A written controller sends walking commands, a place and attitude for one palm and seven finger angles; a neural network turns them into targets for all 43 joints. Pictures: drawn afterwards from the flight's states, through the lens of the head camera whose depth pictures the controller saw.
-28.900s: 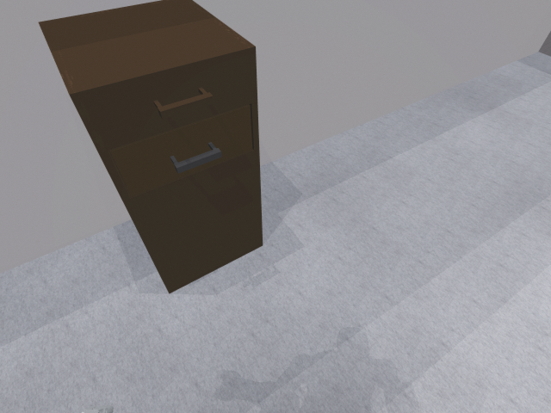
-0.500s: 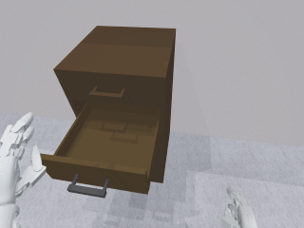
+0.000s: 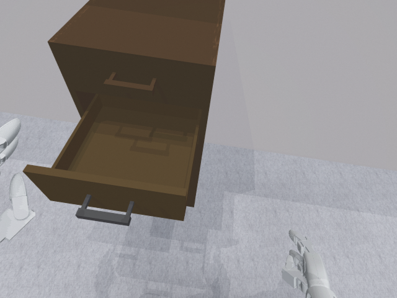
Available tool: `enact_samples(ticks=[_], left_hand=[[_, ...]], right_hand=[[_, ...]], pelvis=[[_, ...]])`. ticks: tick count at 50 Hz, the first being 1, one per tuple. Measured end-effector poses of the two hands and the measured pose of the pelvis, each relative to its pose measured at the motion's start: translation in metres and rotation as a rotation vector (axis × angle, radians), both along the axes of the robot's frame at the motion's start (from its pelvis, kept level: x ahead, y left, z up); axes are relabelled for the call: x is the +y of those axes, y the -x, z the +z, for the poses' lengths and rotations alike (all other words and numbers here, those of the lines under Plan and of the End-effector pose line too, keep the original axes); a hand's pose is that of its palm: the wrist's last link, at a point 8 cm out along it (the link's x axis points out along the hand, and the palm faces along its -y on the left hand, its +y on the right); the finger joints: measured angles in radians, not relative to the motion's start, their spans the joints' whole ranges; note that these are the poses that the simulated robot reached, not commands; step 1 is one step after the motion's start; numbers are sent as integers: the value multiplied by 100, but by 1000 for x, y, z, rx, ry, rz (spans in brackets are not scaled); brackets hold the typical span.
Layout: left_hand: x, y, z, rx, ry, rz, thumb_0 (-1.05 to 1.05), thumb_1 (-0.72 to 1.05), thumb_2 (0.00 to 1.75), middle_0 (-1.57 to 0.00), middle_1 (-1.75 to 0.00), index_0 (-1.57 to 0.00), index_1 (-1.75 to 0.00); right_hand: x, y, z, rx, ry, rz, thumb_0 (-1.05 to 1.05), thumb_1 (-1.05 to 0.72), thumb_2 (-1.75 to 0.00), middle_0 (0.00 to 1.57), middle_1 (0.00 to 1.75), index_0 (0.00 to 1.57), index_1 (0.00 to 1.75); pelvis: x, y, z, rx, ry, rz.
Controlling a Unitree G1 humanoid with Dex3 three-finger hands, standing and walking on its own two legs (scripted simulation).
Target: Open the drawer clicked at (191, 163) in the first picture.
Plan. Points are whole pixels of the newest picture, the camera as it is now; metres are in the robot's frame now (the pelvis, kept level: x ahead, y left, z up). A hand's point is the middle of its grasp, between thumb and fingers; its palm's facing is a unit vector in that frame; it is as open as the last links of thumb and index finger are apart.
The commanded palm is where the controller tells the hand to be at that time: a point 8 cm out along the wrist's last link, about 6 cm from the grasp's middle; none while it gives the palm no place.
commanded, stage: step back with the hand held close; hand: left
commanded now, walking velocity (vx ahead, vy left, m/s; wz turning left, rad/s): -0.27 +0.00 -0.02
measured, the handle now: (106, 209) +0.32 +0.25 -0.13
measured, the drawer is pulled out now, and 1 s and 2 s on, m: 0.29 0.29 0.29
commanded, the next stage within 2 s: stop stepping back and stand still in 0.74 s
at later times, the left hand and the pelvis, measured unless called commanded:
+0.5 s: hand (43, 275) +0.13 +0.19 +0.17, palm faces +0.32 -0.82 -0.47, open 7.4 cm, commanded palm +0.06 +0.24 +0.18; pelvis -0.08 -0.04 +0.00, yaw -2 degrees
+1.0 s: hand out of the picture +0.00 +0.16 +0.17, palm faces +0.30 -0.80 -0.52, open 7.4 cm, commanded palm -0.06 +0.21 +0.18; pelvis -0.20 -0.07 +0.00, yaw -1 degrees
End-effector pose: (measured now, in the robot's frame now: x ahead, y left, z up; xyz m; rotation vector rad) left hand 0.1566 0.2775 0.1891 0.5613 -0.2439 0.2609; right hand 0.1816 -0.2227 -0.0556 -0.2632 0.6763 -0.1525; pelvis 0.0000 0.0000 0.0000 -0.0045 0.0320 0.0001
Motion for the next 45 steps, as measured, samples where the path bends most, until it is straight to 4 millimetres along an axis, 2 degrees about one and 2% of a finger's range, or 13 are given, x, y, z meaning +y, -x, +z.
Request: enact_samples(ticks=[7,14,19,23,28,31,37,41,45], left_hand=[[-14,31,-1,-66,51,77,1,89,90,-21,-30,-21,-30],[-12,43,-12,-47,93,73,1,89,90,-21,-30,-21,-30],[-12,51,-7,-28,40,75,2,89,90,-21,-30,-21,-30],[-31,61,-2,-19,25,45,2,89,90,-21,-30,-21,-30],[-65,73,3,7,1,-41,2,89,90,-21,-30,-21,-30],[-74,84,7,30,-7,-64,2,89,90,-21,-30,-21,-30],[-64,111,-6,127,-8,15,1,89,90,-21,-30,-22,-30],[-63,131,-17,108,32,7,1,89,90,-21,-30,-21,-30],[-66,159,-14,64,30,-25,2,89,90,-21,-30,-21,-30]], right_hand=[[-1,16,-10,-41,-50,46,1,-90,-90,20,30,20,30],[-17,56,-19,41,-7,-2,1,-90,-90,20,30,20,30],[-21,84,-16,58,-6,-18,1,-90,-90,20,30,20,30],[-28,98,-22,58,-41,-6,1,-90,-90,20,30,20,30],[-46,112,-32,66,-84,-5,1,-90,-90,20,30,20,30],[-59,124,-25,75,-97,-45,1,-90,-90,20,30,20,30],[-76,139,-6,62,-47,-93,1,-91,-90,20,30,20,30],[-79,150,-5,46,5,-73,1,-91,-90,20,30,20,30],[-72,170,-6,50,-10,-48,1,-91,-90,20,30,20,30]], pelvis=[[-12,21,-6,-12,12,6],[-7,42,-5,-14,10,12],[-17,56,0,10,23,19],[-29,69,-1,33,11,-12],[-45,96,-1,19,37,-25],[-51,107,6,24,-10,-27],[-56,129,15,52,-55,-32],[-52,152,6,52,-1,4],[-57,176,3,34,-31,0]])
